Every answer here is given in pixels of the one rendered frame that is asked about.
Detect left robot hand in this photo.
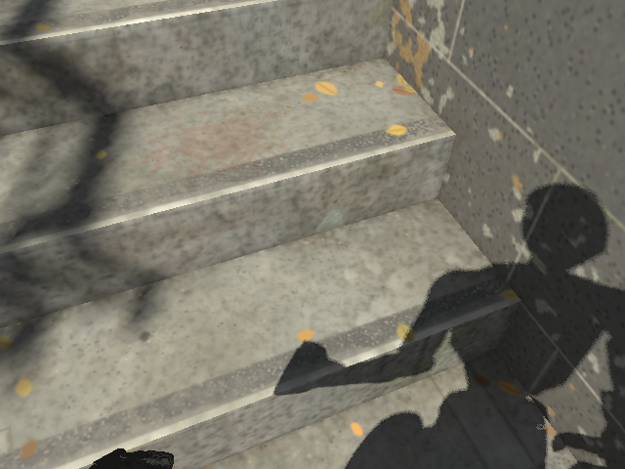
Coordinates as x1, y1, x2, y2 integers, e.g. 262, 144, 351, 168
89, 448, 174, 469

